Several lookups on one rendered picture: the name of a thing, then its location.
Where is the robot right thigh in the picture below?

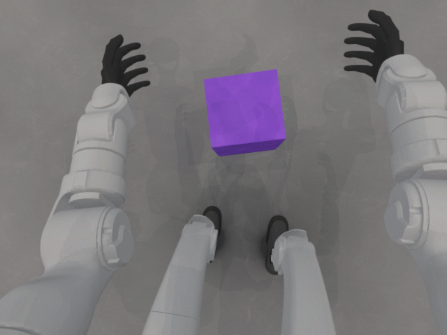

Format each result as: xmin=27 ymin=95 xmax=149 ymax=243
xmin=274 ymin=236 xmax=336 ymax=335

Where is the left robot forearm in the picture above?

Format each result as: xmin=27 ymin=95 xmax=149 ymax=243
xmin=41 ymin=83 xmax=135 ymax=266

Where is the robot right foot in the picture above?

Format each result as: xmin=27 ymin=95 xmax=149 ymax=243
xmin=265 ymin=216 xmax=288 ymax=275

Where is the robot left upper arm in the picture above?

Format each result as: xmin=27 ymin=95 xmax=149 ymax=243
xmin=0 ymin=206 xmax=134 ymax=335

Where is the left robot hand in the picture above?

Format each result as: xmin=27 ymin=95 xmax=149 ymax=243
xmin=101 ymin=34 xmax=150 ymax=97

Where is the carton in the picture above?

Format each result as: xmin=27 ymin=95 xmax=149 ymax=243
xmin=204 ymin=69 xmax=286 ymax=156

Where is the right robot hand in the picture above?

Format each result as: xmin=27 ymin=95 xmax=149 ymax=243
xmin=344 ymin=10 xmax=404 ymax=83

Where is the right robot forearm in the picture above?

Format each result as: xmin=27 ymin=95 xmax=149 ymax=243
xmin=375 ymin=54 xmax=447 ymax=183

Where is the robot right upper arm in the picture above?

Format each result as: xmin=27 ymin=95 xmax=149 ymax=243
xmin=384 ymin=179 xmax=447 ymax=335

